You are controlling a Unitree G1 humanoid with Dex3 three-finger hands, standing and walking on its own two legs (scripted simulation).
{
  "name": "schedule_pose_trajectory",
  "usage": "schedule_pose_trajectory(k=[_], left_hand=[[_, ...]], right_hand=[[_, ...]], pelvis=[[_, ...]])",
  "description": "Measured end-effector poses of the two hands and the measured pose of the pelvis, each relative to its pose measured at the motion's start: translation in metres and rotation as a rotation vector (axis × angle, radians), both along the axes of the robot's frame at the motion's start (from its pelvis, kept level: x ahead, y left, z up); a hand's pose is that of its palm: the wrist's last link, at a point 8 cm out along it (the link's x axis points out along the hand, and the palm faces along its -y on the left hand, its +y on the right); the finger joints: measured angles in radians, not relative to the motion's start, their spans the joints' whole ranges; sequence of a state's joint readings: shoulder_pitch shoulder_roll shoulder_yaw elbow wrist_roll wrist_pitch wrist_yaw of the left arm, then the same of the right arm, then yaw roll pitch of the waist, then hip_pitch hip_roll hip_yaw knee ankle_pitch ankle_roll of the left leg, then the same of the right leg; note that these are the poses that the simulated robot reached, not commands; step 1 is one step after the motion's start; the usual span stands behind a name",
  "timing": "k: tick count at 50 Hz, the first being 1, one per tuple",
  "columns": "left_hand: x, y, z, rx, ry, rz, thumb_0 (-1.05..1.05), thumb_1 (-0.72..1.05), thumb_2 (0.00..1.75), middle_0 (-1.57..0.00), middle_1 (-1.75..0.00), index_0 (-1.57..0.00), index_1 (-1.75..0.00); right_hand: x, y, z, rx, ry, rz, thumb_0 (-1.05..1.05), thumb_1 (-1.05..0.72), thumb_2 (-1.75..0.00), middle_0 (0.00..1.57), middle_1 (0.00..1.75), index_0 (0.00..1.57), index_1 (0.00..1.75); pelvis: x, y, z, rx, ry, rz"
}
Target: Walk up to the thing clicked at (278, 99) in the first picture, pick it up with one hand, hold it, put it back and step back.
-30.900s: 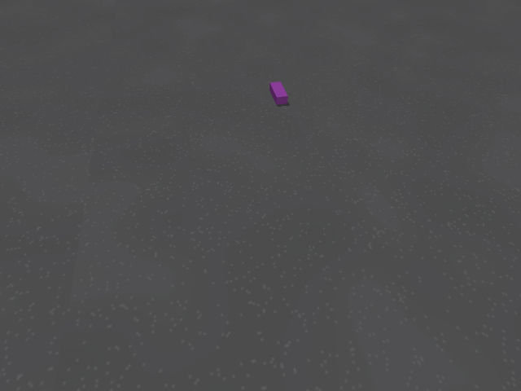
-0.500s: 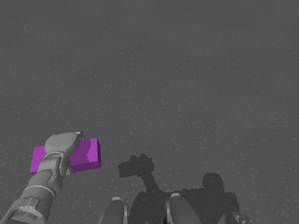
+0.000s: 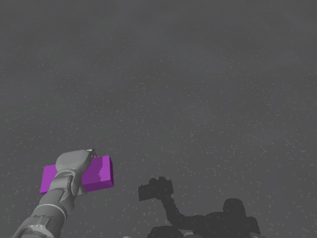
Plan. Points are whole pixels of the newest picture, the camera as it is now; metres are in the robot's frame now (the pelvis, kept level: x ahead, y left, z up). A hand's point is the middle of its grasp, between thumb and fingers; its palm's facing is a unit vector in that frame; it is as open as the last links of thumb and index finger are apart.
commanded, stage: hold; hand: left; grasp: from above
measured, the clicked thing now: (79, 176) +0.32 +0.23 -0.10
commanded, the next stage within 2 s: crouch in 1.90 s
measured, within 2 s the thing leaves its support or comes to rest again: neither
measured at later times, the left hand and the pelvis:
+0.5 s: hand (75, 167) +0.32 +0.22 -0.04, palm faces -0.44 -0.07 -0.89, open 10.9 cm; pelvis +0.02 +0.01 +0.02, yaw -1 degrees
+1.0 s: hand (72, 168) +0.31 +0.22 -0.02, palm faces -0.44 -0.06 -0.89, open 10.9 cm; pelvis +0.01 +0.00 +0.03, yaw -1 degrees
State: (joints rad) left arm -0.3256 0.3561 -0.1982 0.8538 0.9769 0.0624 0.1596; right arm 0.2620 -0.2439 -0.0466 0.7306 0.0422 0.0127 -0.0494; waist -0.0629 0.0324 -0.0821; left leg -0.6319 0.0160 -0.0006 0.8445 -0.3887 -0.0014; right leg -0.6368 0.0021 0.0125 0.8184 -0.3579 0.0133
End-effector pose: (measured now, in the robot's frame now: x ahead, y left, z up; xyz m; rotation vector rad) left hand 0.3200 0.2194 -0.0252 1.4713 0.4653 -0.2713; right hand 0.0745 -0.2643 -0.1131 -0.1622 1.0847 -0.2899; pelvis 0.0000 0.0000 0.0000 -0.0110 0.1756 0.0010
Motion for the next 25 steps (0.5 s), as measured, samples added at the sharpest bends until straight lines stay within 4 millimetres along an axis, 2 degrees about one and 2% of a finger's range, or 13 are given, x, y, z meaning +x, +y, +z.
schedule_pose_trajectory(k=[14,25], left_hand=[[0.008,0.002,0.029,0.012,-0.021,-0.015,0.0,-0.16,0.73,-0.55,-0.81,-0.56,-0.75],[0.009,0.003,0.042,0.008,-0.013,-0.025,0.0,-0.16,0.73,-0.55,-0.81,-0.56,-0.75]], right_hand=[[0.025,0.005,0.016,0.018,-0.05,0.011,0.01,-0.9,-0.89,0.2,0.3,0.21,0.3],[0.037,0.009,0.023,0.034,-0.071,0.022,0.01,-0.9,-0.89,0.2,0.3,0.21,0.3]], pelvis=[[0.01,0.004,0.015,0.004,-0.046,-0.007],[0.016,0.006,0.022,0.005,-0.073,-0.012]])
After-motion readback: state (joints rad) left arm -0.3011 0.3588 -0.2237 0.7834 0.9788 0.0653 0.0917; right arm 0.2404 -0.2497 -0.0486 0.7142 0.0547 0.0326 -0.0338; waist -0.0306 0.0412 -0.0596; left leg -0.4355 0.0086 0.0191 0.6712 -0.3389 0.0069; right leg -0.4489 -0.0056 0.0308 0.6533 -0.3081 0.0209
